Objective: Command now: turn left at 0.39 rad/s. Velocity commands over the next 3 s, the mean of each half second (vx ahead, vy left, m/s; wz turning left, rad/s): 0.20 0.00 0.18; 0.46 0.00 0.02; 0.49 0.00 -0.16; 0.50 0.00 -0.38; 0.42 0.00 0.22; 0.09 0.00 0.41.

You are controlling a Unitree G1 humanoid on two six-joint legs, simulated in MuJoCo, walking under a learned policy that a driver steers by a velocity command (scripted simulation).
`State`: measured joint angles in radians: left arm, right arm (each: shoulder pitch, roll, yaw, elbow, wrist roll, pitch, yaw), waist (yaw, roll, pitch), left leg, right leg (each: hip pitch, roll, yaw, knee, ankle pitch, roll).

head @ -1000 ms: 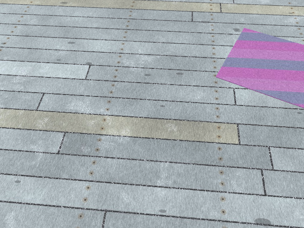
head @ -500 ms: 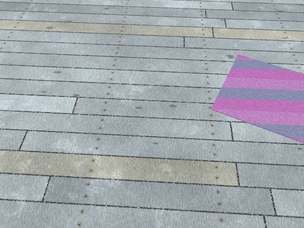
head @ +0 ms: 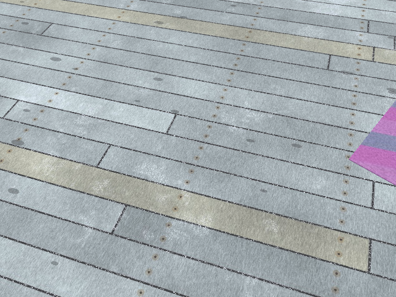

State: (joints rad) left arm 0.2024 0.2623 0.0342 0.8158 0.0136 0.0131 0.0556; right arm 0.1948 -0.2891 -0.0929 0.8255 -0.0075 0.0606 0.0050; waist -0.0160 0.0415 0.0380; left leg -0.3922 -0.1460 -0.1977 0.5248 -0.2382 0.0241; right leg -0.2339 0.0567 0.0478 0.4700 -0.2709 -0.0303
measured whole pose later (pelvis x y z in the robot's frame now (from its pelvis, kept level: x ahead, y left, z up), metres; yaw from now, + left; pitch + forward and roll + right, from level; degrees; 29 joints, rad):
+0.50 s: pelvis +0.06 +0.02 +0.01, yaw +4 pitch +0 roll +0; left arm 0.35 0.27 0.06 0.93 0.02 -0.02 -0.01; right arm 0.25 -0.24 -0.04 0.91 -0.03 -0.04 0.00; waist 0.02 -0.03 0.00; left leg -0.09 -0.06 0.01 0.36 -0.26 0.06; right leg -0.32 -0.01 -0.01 0.84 -0.40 -0.08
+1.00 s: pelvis +0.30 -0.01 +0.00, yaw +5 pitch -1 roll +0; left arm 0.21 0.24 0.05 0.91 0.02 -0.06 -0.01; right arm 0.30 -0.25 -0.03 0.98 -0.02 -0.06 0.01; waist -0.02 0.03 0.07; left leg -0.35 0.02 -0.02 1.16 -0.31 0.09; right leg -0.28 0.05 -0.11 0.45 -0.16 -0.10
